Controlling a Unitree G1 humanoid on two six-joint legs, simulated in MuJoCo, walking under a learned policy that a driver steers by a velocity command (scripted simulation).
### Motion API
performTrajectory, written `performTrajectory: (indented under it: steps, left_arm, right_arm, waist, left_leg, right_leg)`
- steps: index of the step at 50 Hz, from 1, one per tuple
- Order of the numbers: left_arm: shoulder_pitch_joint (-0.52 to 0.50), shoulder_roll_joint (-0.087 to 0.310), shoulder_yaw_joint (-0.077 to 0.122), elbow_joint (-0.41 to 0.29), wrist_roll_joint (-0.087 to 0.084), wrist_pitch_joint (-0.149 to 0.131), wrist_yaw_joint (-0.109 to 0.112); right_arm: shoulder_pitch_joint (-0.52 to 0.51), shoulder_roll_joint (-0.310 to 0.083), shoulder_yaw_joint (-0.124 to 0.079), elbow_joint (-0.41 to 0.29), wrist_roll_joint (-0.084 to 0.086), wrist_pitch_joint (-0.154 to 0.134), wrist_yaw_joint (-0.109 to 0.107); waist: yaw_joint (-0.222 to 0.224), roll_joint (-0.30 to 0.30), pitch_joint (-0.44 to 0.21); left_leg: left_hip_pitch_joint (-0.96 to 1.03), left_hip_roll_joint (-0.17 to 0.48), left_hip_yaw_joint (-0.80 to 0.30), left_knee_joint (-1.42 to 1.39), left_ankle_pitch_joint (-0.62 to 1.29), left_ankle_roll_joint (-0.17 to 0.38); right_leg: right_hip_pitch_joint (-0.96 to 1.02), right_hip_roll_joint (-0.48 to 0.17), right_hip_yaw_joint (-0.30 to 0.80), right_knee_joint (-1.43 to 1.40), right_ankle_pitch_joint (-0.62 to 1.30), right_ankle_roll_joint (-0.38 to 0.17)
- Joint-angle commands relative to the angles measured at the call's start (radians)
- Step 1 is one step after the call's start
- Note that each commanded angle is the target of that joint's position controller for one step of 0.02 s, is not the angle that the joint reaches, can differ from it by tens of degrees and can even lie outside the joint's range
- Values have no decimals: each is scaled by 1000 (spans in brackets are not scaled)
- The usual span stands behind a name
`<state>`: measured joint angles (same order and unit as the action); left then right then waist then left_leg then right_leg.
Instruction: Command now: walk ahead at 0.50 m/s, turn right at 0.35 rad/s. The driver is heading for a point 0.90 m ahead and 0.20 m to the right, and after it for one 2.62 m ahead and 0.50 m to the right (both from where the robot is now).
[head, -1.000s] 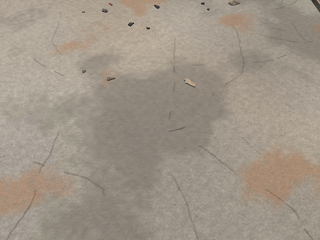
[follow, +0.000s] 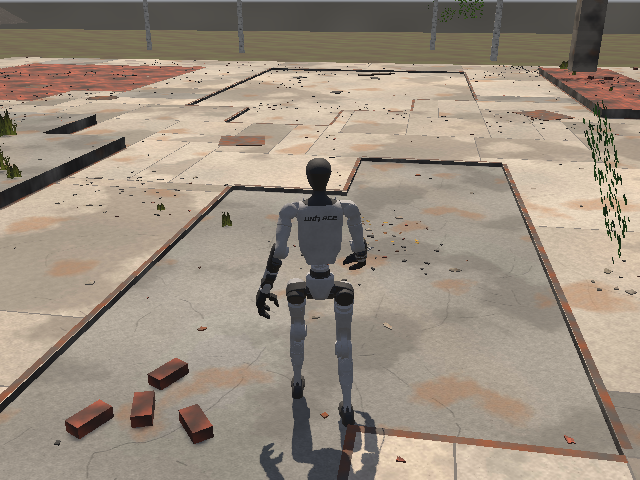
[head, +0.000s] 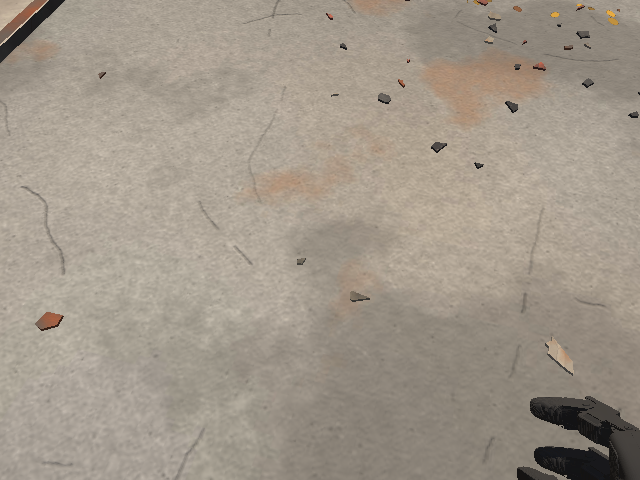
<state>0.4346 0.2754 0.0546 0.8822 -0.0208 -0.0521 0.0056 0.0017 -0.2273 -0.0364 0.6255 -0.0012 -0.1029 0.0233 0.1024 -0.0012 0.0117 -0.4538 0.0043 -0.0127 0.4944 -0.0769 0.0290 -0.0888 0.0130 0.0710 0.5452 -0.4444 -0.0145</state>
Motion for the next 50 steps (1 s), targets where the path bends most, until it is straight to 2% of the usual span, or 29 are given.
performTrajectory:
  steps: [1,2,4,5,6,7,10,15,18,20,22,23,24,25,26,27,28,29,30,31,33,35,37,39,42,45,48,49,50]
  left_arm:
    - [29,48,-8,-108,-11,-42,0]
    - [-30,135,20,-108,-28,-40,0]
    - [-128,123,25,-127,-14,-24,1]
    - [-130,111,30,-127,-7,-12,0]
    - [-114,88,28,-126,-8,2,-2]
    - [-114,67,25,-130,-8,11,-4]
    - [-161,55,24,-158,-2,24,-6]
    - [-316,33,8,-207,2,15,-38]
    - [-400,42,6,-249,0,16,-55]
    - [-429,58,11,-272,1,18,-64]
    - [-387,88,27,-279,4,23,-67]
    - [-287,117,46,-258,2,25,-65]
    - [-115,177,81,-209,-2,28,-54]
    - [23,284,114,-183,-8,37,-30]
    - [-46,352,113,-218,-13,25,-33]
    - [-27,260,86,-232,-4,12,-40]
    - [-52,210,72,-223,3,-1,-40]
    - [-114,183,62,-229,2,-8,-39]
    - [-177,145,51,-241,5,-9,-34]
    - [-212,134,45,-258,16,-9,-29]
    - [-221,139,47,-263,16,-13,-21]
    - [-203,153,49,-249,14,-16,-8]
    - [-181,143,44,-229,13,-18,-1]
    - [-151,145,40,-209,13,-20,-1]
    - [-102,163,40,-173,13,-26,-7]
    - [-70,172,43,-137,16,-20,-7]
    - [-87,188,50,-123,14,-7,2]
    - [-105,197,52,-127,15,-3,5]
    - [-129,198,50,-133,15,4,10]
  right_arm:
    - [445,-260,-95,39,-15,6,-15]
    - [396,-189,-74,41,-5,9,-15]
    - [267,-119,-50,41,-2,9,-11]
    - [219,-94,-43,43,-5,3,-9]
    - [191,-95,-45,50,-9,-2,-8]
    - [180,-100,-49,57,-9,-8,-9]
    - [194,-134,-63,87,-14,-18,-19]
    - [237,-187,-75,125,-5,-6,-35]
    - [281,-216,-85,151,11,8,-37]
    - [297,-233,-92,165,22,22,-37]
    - [287,-264,-99,166,28,37,-40]
    - [274,-273,-101,163,32,47,-43]
    - [276,-254,-91,159,30,52,-47]
    - [306,-188,-64,132,-9,45,-48]
    - [354,-89,-29,74,-16,13,-37]
    - [238,-188,-46,66,23,-22,-24]
    - [174,-200,-48,44,48,-37,-19]
    - [171,-185,-44,51,30,-42,-27]
    - [176,-197,-52,62,3,-37,-34]
    - [195,-199,-56,65,-4,-25,-32]
    - [206,-177,-54,65,-11,-4,-31]
    - [175,-150,-44,58,-14,8,-30]
    - [126,-121,-29,58,-11,9,-22]
    - [62,-107,-19,50,0,7,-11]
    - [-9,-122,-17,30,17,3,1]
    - [-53,-135,-17,2,20,0,19]
    - [-16,-145,-20,-6,20,-1,36]
    - [39,-162,-29,5,18,1,36]
    - [151,-187,-47,34,13,4,32]
  waist:
    - [-216,297,-411]
    - [-215,190,-257]
    - [-164,104,-83]
    - [-132,115,-38]
    - [-106,127,-17]
    - [-94,120,-9]
    - [-88,73,6]
    - [-139,50,39]
    - [-165,48,67]
    - [-164,53,74]
    - [-123,83,26]
    - [-61,84,-34]
    - [23,58,-123]
    - [51,-121,-218]
    - [-55,-309,-353]
    - [25,-145,-361]
    - [18,-112,-232]
    - [-33,-19,-146]
    - [-71,-19,-107]
    - [-102,-45,-88]
    - [-121,-43,-74]
    - [-119,-35,-51]
    - [-89,-54,-35]
    - [-52,-68,-16]
    - [-13,-68,20]
    - [-1,-57,55]
    - [-34,-70,35]
    - [-65,-82,-10]
    - [-128,-72,-82]
  left_leg:
    - [878,443,-687,-130,-152,266]
    - [762,401,-585,-161,-237,231]
    - [500,313,-354,-234,-174,178]
    - [406,281,-278,-276,-122,162]
    - [339,267,-220,-311,-81,156]
    - [307,264,-172,-334,-22,159]
    - [309,268,-55,-357,116,170]
    - [344,245,105,-365,132,135]
    - [430,273,141,-346,123,118]
    - [496,293,161,-298,196,102]
    - [529,292,195,-166,508,79]
    - [514,273,222,-15,656,61]
    - [414,228,252,211,658,26]
    - [129,169,259,560,199,-30]
    - [-248,-45,79,874,-514,-81]
    - [-351,0,-83,921,-481,-54]
    - [-401,37,-69,884,-400,-29]
    - [-354,83,-70,791,-323,-23]
    - [-277,113,-73,702,-278,-29]
    - [-211,125,-77,666,-249,-35]
    - [-166,116,-60,591,-219,-59]
    - [-175,106,-39,480,-128,-86]
    - [-153,103,-25,323,34,-93]
    - [-113,89,-9,197,174,-84]
    - [-130,79,-6,111,232,-54]
    - [-231,71,-13,65,137,-8]
    - [-194,36,7,45,4,41]
    - [-100,2,38,45,-27,59]
    - [61,-42,76,23,-6,83]
  right_leg:
    - [-659,13,42,650,-154,-10]
    - [-731,-42,68,733,-94,-9]
    - [-695,-105,32,693,57,-5]
    - [-651,-130,40,651,105,-2]
    - [-603,-143,39,634,138,4]
    - [-589,-146,35,625,166,12]
    - [-629,-150,43,537,271,31]
    - [-586,-131,-27,248,491,16]
    - [-591,-123,-60,152,457,-10]
    - [-589,-106,-89,116,372,-38]
    - [-477,-45,-150,103,261,-78]
    - [-338,4,-184,77,244,-105]
    - [-83,55,-187,29,294,-143]
    - [222,-128,109,17,356,-218]
    - [475,-336,701,-175,111,-421]
    - [467,-344,718,-265,56,-379]
    - [368,-314,580,-259,108,-339]
    - [212,-272,467,-255,214,-305]
    - [89,-237,380,-263,314,-285]
    - [3,-213,342,-285,378,-282]
    - [-79,-190,291,-313,473,-291]
    - [-117,-172,216,-329,536,-284]
    - [-125,-140,134,-337,545,-246]
    - [-129,-129,89,-343,487,-215]
    - [-59,-178,100,-357,407,-209]
    - [95,-238,98,-323,470,-197]
    - [180,-258,51,-242,709,-163]
    - [183,-245,24,-177,891,-147]
    - [163,-210,-22,-39,1059,-124]
